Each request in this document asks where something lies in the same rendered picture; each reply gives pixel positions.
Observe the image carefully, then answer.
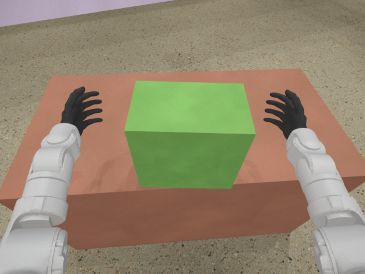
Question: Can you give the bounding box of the left robot upper arm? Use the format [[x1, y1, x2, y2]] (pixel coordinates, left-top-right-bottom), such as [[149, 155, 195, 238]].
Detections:
[[0, 227, 68, 274]]

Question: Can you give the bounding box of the left robot hand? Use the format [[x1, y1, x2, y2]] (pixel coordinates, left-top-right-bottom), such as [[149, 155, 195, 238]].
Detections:
[[61, 86, 103, 136]]

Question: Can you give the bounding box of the right robot forearm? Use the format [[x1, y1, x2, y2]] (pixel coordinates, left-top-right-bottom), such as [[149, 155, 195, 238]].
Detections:
[[286, 128, 365, 227]]

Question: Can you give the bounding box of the left robot forearm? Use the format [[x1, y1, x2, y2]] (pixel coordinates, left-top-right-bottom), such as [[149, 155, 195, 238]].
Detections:
[[0, 123, 82, 254]]

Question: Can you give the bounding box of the right robot upper arm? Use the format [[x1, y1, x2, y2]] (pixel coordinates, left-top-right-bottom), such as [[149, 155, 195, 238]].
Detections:
[[312, 224, 365, 274]]

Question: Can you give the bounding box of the carton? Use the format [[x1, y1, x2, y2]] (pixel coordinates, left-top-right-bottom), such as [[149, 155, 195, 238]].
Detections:
[[124, 80, 256, 189]]

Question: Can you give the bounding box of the right robot hand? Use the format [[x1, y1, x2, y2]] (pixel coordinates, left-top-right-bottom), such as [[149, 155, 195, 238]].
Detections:
[[263, 90, 307, 139]]

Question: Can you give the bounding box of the pedestal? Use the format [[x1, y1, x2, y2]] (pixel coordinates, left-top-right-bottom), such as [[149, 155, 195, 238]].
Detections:
[[0, 68, 365, 250]]

